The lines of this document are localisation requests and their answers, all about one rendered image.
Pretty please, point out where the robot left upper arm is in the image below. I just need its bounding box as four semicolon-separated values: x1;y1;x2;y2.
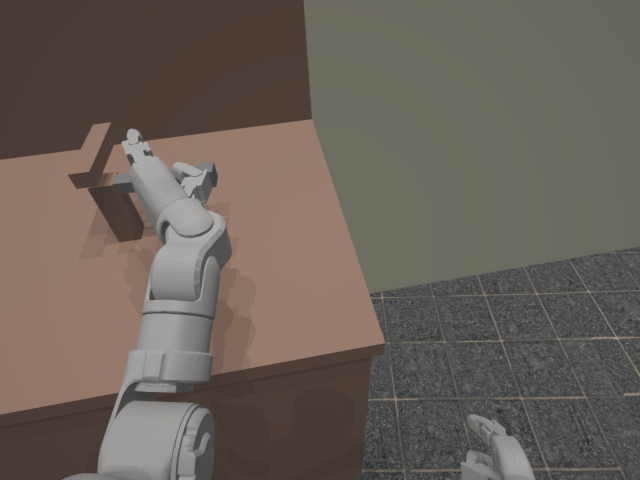
62;401;215;480

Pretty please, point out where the left robot hand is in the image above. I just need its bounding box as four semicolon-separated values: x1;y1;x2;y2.
121;129;212;229

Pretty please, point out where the right robot hand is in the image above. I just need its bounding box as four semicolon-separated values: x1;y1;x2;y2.
460;414;536;480

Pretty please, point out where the tap lever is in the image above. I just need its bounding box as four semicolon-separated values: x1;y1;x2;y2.
113;162;218;194

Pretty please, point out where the counter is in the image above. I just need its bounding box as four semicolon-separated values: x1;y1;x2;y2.
0;0;385;480

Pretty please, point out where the robot left forearm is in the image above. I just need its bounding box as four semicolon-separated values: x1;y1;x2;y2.
98;198;232;473

